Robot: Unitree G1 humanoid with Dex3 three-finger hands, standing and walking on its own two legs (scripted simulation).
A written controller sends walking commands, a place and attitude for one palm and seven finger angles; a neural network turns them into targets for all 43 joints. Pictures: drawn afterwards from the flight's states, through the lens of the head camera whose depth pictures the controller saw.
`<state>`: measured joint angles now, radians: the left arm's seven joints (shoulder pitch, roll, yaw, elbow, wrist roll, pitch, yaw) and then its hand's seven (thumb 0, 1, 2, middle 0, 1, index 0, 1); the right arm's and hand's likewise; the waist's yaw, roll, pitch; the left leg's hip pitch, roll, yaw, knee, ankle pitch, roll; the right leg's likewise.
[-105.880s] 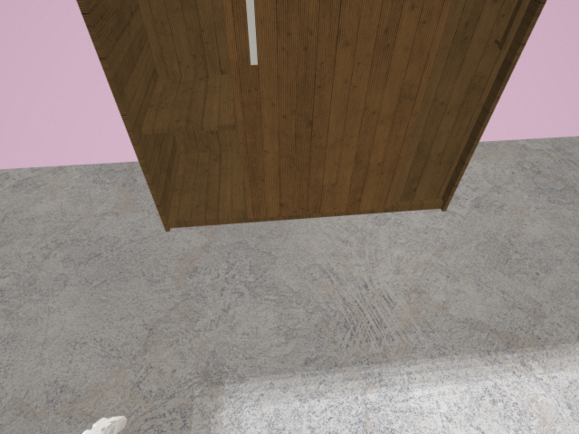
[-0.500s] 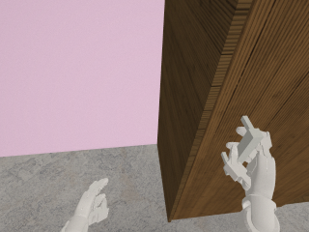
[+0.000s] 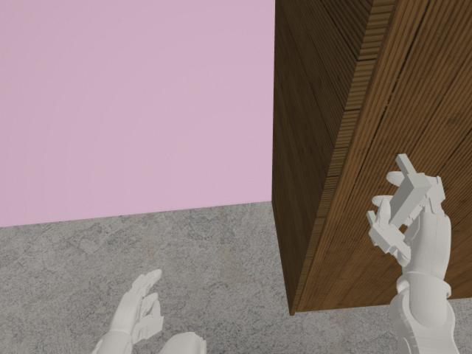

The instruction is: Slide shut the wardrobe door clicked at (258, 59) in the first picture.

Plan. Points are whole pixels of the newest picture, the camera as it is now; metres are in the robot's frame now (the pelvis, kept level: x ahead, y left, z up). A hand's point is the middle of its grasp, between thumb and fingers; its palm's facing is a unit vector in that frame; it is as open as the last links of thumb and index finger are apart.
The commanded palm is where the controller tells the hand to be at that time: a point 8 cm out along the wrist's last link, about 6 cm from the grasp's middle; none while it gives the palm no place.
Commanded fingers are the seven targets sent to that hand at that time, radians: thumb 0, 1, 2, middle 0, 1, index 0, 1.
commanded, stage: step sideways, sliding the door along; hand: right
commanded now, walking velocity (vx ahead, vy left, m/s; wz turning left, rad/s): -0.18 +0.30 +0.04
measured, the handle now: (390, 203) +0.31 -0.26 +0.08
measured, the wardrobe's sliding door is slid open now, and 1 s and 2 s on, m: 0.00 0.00 0.00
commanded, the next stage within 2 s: none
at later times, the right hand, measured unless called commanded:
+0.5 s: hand (371, 221) +0.27 -0.21 +0.09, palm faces +0.60 +0.80 -0.09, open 6.9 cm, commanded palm +0.23 -0.15 +0.08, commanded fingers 0.00 -0.90 -0.90 0.45 1.40 0.45 1.40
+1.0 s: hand (377, 224) +0.27 -0.22 +0.09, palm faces +0.43 +0.90 -0.05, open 6.5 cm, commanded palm +0.22 -0.18 +0.08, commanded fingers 0.00 -0.90 -0.90 0.45 1.40 0.45 1.40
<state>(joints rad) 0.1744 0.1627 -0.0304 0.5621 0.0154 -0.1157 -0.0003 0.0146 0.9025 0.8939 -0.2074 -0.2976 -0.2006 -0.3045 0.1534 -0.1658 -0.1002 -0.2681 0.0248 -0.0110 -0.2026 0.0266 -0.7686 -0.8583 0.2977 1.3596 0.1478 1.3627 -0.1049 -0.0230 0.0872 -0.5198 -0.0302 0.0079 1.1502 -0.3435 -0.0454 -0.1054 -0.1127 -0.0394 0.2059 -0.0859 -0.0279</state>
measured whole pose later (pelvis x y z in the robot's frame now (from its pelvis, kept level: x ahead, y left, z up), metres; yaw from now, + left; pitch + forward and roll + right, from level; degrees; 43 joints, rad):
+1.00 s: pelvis +0.07 -0.04 -0.02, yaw -3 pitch +1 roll +2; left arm 0.14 0.15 -0.06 0.56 0.03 -0.14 -0.02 0.01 0.90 0.89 -0.21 -0.30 -0.20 -0.30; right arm 0.45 -0.07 0.05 -0.43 0.00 -0.09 -0.23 0.03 -0.77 -0.83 0.27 1.38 0.13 1.35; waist -0.13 -0.02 0.00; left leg -0.32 0.00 0.05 0.75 -0.31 0.02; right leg -0.08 0.11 0.04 0.31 -0.23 -0.11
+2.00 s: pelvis -0.04 -0.01 -0.04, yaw +1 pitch -2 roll +3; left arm 0.14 0.13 0.01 0.65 0.01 -0.13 0.01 0.01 0.91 0.89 -0.20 -0.30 -0.20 -0.30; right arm -0.02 -0.18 -0.18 -0.22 0.06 -0.06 -0.17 0.01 -0.76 -0.84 0.42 1.40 0.18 1.35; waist -0.08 0.02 0.15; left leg -0.41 -0.03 -0.01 1.01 -0.52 -0.02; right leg -0.37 -0.13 0.04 0.61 -0.21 0.07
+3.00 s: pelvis +0.04 -0.04 -0.03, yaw -2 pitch +2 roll +0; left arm 0.13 0.16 -0.04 0.57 0.01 -0.08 -0.01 0.02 0.90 0.89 -0.21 -0.30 -0.20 -0.30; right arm 0.32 -0.05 0.01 -0.38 0.00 -0.09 -0.24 0.00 -0.78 -0.82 0.35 1.40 0.10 1.37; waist -0.12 -0.03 0.02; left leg -0.32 0.04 -0.04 0.65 -0.25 -0.02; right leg -0.26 0.05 0.00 0.52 -0.29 -0.05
